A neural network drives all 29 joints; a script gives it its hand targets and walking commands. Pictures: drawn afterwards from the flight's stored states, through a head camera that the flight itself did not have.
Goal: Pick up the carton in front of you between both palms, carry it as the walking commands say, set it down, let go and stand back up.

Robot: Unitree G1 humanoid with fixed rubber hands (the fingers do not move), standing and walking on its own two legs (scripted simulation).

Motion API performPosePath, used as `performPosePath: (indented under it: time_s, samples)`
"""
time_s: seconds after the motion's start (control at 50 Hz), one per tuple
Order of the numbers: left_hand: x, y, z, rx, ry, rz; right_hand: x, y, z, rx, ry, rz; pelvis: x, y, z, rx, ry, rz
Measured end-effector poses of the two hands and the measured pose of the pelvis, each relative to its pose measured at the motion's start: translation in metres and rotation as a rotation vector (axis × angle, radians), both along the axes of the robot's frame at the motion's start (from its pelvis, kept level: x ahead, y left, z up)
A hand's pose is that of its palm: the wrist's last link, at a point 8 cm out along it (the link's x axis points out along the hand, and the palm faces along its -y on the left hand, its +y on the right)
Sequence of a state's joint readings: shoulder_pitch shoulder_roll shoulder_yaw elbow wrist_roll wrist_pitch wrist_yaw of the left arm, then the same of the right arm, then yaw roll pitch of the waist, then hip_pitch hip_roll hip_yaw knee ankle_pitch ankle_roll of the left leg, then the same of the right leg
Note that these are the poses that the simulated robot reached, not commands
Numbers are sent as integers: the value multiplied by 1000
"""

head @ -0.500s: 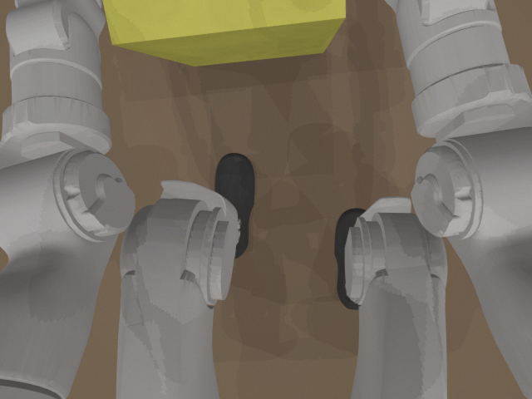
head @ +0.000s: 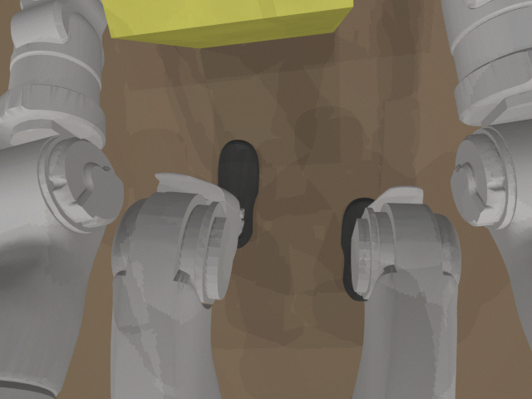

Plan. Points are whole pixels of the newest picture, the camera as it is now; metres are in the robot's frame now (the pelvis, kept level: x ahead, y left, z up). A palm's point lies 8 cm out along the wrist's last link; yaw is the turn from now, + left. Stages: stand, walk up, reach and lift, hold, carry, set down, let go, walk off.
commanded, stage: set down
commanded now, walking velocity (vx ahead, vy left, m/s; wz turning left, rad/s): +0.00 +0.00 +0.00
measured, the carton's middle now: out of the picture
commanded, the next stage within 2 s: let go in 1.16 s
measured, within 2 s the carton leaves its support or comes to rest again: neither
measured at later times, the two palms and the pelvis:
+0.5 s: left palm out of the picture +0.53 +0.28 -0.06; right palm out of the picture +0.62 -0.08 -0.05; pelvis +0.00 +0.00 +0.06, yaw -1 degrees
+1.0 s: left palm out of the picture +0.53 +0.29 +0.09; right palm out of the picture +0.63 -0.09 +0.09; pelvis +0.03 +0.01 +0.18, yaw +0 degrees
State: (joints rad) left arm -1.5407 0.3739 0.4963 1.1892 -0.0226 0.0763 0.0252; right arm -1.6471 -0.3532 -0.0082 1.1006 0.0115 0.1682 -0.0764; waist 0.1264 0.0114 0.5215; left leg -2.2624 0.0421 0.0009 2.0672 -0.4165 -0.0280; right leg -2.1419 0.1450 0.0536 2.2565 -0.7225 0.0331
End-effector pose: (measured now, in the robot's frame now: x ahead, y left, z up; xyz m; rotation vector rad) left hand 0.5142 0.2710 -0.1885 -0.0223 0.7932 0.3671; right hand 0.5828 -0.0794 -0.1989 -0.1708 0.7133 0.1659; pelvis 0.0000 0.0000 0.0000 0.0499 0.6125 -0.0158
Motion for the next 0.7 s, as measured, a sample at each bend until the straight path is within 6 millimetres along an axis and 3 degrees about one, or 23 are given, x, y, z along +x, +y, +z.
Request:
performPosePath:
  time_s: [0.1,0.2,0.36,0.54,0.7]
  samples:
    - [4,3,-2,3,-20,16,14,-23,11,-22,-23,-30,1,3,1,-5,8,-9]
    - [14,7,14,6,-80,24,31,-15,35,-2,-69,-22,0,5,3,-11,17,-14]
    - [22,13,79,0,-172,31,38,5,92,-16,-112,-28,0,3,26,-30,52,19]
    - [19,10,141,-2,-155,26,40,-4,160,-20,-81,-64,5,4,68,-52,148,30]
    - [21,13,182,10,-164,25,43,-10,199,-17,-92,-64,12,7,101,-51,207,29]
